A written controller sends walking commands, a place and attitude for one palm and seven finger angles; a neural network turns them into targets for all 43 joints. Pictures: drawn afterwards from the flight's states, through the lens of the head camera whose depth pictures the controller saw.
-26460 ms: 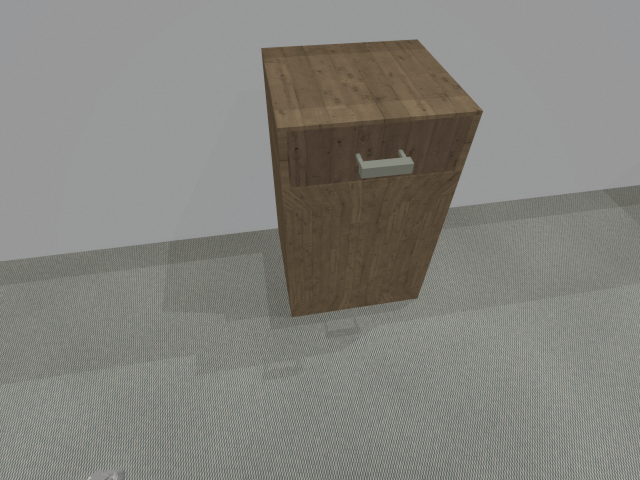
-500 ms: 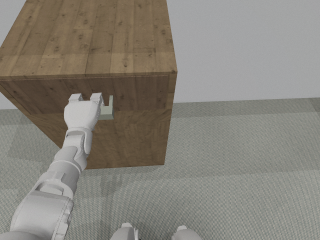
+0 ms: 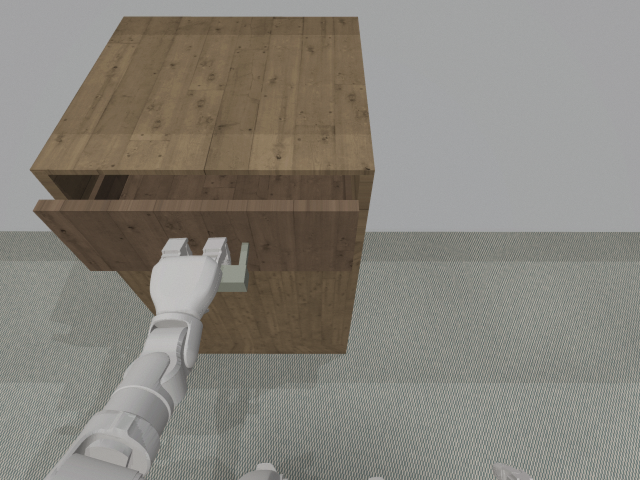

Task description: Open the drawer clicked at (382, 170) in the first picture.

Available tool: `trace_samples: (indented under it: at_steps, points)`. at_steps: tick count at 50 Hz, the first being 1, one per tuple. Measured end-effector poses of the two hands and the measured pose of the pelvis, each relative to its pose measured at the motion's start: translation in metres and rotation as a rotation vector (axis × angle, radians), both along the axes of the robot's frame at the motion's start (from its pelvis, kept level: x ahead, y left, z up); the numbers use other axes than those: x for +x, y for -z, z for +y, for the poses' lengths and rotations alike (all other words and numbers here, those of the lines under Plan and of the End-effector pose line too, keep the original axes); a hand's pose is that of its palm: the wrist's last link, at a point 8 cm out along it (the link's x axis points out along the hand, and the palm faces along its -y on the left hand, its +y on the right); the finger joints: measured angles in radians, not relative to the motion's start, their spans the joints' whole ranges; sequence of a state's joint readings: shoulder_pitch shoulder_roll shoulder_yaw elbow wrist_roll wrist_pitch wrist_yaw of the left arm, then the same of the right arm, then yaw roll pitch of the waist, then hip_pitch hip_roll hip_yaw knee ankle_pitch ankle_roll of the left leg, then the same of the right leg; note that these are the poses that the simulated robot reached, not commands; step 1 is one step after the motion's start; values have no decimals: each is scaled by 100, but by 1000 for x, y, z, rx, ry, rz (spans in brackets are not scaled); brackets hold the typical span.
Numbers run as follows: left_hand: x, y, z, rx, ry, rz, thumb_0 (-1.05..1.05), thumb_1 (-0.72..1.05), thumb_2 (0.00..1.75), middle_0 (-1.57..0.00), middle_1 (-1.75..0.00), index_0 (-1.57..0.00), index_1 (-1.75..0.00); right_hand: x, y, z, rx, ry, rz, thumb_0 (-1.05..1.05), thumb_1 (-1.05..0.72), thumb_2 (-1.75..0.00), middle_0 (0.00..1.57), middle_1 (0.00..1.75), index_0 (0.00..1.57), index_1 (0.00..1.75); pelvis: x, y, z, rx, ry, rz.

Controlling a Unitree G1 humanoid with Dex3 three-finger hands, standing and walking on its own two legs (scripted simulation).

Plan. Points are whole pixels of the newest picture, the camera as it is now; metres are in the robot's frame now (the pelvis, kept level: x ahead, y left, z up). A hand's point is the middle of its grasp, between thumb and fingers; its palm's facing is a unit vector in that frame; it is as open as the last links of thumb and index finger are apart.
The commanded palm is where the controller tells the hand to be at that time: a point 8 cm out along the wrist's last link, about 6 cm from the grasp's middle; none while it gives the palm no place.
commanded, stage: pull the drawer open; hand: left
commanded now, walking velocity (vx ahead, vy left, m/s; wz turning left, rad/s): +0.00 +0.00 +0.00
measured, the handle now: (205, 263) +0.42 +0.18 -0.02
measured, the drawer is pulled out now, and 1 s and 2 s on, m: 0.07 0.20 0.30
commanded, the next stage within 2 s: none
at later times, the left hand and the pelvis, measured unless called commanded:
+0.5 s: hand (191, 336) +0.31 +0.18 -0.04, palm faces -0.03 -0.05 -1.00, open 6.1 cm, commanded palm +0.27 +0.19 +0.02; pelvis +0.00 +0.00 +0.00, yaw +0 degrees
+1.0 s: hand (180, 397) +0.24 +0.18 -0.04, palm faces -0.01 -0.06 -1.00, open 6.1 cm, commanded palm +0.21 +0.18 +0.02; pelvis -0.02 -0.01 -0.01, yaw +1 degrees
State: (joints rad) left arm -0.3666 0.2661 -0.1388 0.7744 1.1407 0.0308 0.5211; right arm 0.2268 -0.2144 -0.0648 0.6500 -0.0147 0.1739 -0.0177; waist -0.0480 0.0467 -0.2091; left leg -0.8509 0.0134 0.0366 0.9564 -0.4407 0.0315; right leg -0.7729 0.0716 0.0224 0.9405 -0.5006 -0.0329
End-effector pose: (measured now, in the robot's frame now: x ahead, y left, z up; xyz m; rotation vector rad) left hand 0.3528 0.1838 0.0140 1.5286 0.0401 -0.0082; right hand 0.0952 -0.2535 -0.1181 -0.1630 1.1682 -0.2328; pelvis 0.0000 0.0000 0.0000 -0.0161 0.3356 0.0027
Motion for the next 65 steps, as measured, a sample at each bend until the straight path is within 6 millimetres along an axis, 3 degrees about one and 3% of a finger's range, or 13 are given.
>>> trace_samples:
  at_steps: [9,31,42,51,65]
  points:
    - [-22,0,0,-2,-3,-1,1,61,81,-38,-135,-42,-135,17,-4,1,6,-27,-54,1,-91,-90,20,30,20,30,-1,-1,-2,4,-3,-21]
    - [-77,0,0,-19,-12,-4,1,60,80,-38,-135,-42,-135,27,-8,2,24,-54,-123,1,-91,-90,20,30,20,30,-5,-1,-5,12,2,-60]
    - [-118,0,0,-24,-17,-16,2,59,82,-38,-135,-42,-135,49,-11,6,35,-112,-191,1,-91,-90,20,30,20,30,-10,3,-7,14,-8,-82]
    - [-140,0,0,-19,-25,-13,1,59,82,-38,-135,-42,-135,63,-12,13,54,-158,-240,1,-91,-90,20,30,20,30,-17,6,-10,17,-17,-94]
    - [-165,-1,0,-33,-34,-8,3,59,80,-37,-136,-42,-135,62,-10,12,60,-178,-254,1,-91,-90,20,30,20,30,-20,9,-15,21,-17,-99]
